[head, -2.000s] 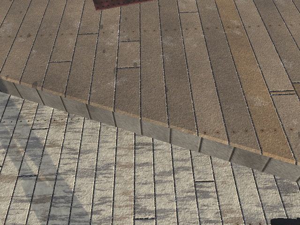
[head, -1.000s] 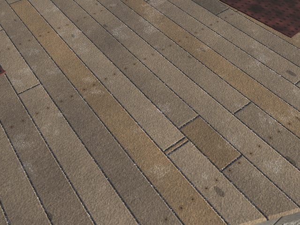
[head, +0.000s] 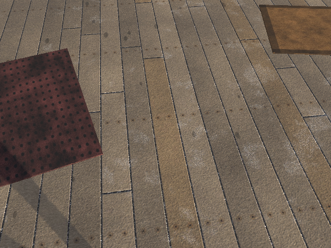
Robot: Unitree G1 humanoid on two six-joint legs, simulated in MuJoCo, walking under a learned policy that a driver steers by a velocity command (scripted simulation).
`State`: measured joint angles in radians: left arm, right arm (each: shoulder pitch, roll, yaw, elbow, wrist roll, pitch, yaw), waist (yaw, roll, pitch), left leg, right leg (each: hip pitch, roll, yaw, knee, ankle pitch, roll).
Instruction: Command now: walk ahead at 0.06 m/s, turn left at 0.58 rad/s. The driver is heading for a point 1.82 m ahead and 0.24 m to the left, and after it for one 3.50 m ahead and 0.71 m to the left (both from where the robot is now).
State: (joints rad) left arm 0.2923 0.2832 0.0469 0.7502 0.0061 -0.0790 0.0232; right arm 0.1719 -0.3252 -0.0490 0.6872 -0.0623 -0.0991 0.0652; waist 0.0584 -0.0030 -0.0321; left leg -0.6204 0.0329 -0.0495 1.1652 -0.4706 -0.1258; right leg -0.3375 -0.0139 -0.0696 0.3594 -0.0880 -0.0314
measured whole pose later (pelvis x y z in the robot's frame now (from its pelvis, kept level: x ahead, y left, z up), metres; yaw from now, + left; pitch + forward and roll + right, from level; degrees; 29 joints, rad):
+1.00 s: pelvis +0.02 +0.04 +0.00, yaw +23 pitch +2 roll +0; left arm 0.22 0.22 0.04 0.75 0.04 -0.05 0.01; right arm 0.36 -0.21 -0.04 0.70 -0.05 -0.10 0.02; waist -0.03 0.00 -0.04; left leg -0.20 -0.04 0.00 0.49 -0.33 0.06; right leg -0.52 0.02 0.11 0.93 -0.37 -0.01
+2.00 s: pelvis +0.45 +0.22 -0.01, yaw +22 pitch +2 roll +0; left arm 0.31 0.30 0.04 0.84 -0.02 -0.07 -0.01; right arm 0.18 -0.26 -0.05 0.70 0.00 -0.08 0.03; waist 0.02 -0.03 0.04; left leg -0.38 -0.03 0.05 0.50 -0.15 0.06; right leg -0.38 -0.02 0.04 1.18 -0.39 -0.03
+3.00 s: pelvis +0.79 +0.32 -0.01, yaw -8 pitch +2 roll +0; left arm 0.18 0.32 0.08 0.62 -0.01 0.04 0.02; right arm 0.19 -0.27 -0.06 0.71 -0.02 -0.02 -0.03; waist 0.00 -0.04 -0.01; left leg -0.31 0.00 -0.04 0.50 -0.23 0.00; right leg -0.52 0.12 0.12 0.94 -0.42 0.00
